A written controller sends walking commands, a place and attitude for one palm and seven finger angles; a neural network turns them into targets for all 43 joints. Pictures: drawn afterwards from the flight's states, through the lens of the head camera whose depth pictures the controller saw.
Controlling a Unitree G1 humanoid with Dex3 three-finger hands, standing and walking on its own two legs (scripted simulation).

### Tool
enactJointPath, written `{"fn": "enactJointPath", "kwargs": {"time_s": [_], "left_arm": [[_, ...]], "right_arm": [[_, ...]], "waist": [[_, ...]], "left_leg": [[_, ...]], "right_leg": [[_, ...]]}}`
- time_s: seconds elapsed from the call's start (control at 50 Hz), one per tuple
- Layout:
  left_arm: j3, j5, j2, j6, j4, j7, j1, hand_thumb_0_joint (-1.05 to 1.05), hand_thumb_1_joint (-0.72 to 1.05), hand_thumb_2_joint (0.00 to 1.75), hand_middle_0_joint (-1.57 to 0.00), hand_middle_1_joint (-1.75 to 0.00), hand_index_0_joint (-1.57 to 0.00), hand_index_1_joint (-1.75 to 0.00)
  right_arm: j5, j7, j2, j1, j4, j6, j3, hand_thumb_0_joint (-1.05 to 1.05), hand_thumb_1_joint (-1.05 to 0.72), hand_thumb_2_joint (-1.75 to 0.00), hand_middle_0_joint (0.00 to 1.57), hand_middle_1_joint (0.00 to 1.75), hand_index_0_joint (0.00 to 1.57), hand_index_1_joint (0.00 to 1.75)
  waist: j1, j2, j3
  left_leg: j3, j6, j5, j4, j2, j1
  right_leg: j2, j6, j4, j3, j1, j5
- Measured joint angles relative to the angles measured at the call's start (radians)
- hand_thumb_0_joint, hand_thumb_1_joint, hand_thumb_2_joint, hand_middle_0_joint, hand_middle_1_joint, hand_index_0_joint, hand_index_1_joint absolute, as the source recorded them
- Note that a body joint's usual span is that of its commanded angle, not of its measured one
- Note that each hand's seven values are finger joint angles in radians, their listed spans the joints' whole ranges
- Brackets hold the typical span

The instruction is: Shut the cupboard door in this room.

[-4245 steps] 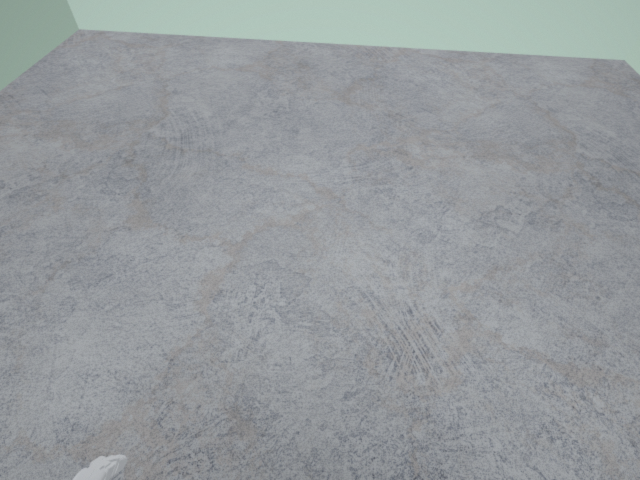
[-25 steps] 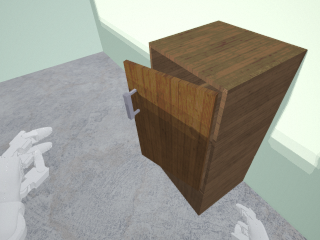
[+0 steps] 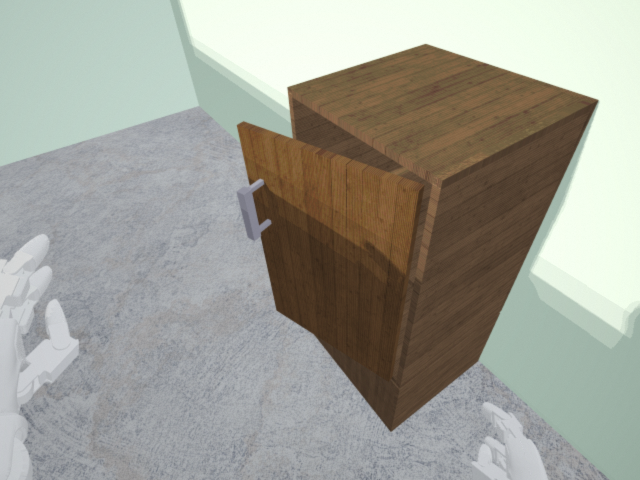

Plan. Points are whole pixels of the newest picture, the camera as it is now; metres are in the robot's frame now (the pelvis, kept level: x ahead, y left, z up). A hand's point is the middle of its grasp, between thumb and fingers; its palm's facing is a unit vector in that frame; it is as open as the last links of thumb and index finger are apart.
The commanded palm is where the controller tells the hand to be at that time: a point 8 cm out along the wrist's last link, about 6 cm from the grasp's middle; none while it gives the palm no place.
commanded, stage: step back with the hand held close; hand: left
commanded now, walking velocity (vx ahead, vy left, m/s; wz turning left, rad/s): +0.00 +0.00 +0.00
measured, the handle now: (256, 209) +0.63 +0.22 -0.03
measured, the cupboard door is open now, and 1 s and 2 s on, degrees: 18 18 18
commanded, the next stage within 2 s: stop stepping back and stand still in 1.38 s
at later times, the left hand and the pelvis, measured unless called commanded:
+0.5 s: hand (18, 375) +0.16 +0.30 +0.16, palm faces +0.39 -0.76 -0.51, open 7.4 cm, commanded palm +0.09 +0.33 +0.17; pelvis -0.05 +0.03 +0.00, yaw +0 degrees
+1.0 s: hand out of the picture +0.06 +0.30 +0.17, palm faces +0.50 -0.72 -0.48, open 7.4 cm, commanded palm -0.01 +0.33 +0.17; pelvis -0.12 +0.02 -0.02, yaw +5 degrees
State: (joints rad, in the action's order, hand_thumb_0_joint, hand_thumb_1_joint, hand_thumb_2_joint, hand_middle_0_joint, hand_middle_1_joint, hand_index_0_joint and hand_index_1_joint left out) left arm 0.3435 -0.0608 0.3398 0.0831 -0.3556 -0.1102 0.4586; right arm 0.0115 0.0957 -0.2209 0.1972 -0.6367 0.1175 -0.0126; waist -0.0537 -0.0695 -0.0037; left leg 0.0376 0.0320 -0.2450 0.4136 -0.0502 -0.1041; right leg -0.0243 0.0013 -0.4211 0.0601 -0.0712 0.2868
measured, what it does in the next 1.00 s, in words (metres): shifts its weight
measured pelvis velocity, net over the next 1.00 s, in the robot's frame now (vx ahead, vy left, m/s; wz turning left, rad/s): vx -0.12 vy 0.02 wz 0.09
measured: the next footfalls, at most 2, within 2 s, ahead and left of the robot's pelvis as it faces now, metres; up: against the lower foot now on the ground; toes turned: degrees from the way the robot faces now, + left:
right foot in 1.46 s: -0.20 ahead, -0.11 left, +0.00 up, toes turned +8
left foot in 1.64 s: -0.15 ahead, +0.15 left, +0.00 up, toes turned +8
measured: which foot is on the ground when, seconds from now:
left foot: down 0.00-1.00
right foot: down 0.00-1.00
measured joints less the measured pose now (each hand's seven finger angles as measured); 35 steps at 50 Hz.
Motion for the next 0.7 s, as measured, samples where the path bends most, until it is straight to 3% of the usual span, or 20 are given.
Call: {"fn": "enactJointPath", "kwargs": {"time_s": [0.08, 0.24, 0.4, 0.58, 0.7], "left_arm": [[0.007, 0.000, -0.003, 0.003, 0.007, 0.003, -0.003, 0.01, 0.89, 0.90, -0.22, -0.31, -0.21, -0.30], [0.032, 0.001, 0.033, 0.054, -0.036, -0.004, 0.054, 0.01, 0.89, 0.90, -0.22, -0.31, -0.21, -0.30], [0.060, -0.012, 0.092, 0.046, -0.090, -0.019, 0.097, 0.01, 0.89, 0.90, -0.22, -0.31, -0.22, -0.30], [0.070, -0.001, 0.093, 0.071, -0.100, -0.036, 0.095, 0.01, 0.89, 0.90, -0.22, -0.31, -0.21, -0.30], [0.079, 0.021, 0.078, 0.113, -0.108, -0.045, 0.090, 0.01, 0.89, 0.90, -0.22, -0.31, -0.21, -0.30]], "right_arm": [[0.000, -0.004, -0.001, 0.001, 0.005, -0.007, -0.001, 0.01, -0.91, -0.90, 0.20, 0.30, 0.20, 0.30], [-0.003, -0.009, -0.026, -0.015, 0.036, -0.089, 0.019, 0.01, -0.91, -0.90, 0.20, 0.30, 0.20, 0.30], [0.003, 0.008, -0.023, -0.012, 0.074, -0.145, 0.027, 0.01, -0.91, -0.90, 0.20, 0.30, 0.20, 0.30], [0.007, 0.011, -0.004, -0.001, 0.089, -0.131, 0.007, 0.01, -0.91, -0.90, 0.20, 0.30, 0.20, 0.30], [0.002, 0.010, -0.005, 0.022, 0.079, -0.091, 0.004, 0.01, -0.91, -0.90, 0.20, 0.30, 0.20, 0.30]], "waist": [[0.002, -0.006, 0.000], [0.045, -0.007, 0.002], [0.053, 0.016, 0.017], [0.062, 0.038, 0.009], [0.055, 0.039, 0.010]], "left_leg": [[-0.003, -0.003, 0.002, 0.005, -0.003, -0.013], [-0.016, -0.016, -0.002, 0.061, 0.009, -0.126], [0.008, -0.037, 0.028, 0.055, 0.028, -0.162], [-0.003, -0.046, 0.061, 0.092, 0.024, -0.230], [-0.029, -0.050, 0.053, 0.159, 0.011, -0.290]], "right_leg": [[0.003, 0.001, 0.011, 0.003, -0.005, -0.008], [-0.010, 0.016, -0.010, 0.014, -0.095, -0.021], [-0.030, 0.035, -0.028, -0.010, -0.150, -0.047], [-0.026, 0.036, -0.048, -0.002, -0.205, -0.088], [-0.012, 0.028, -0.084, 0.019, -0.242, -0.094]]}}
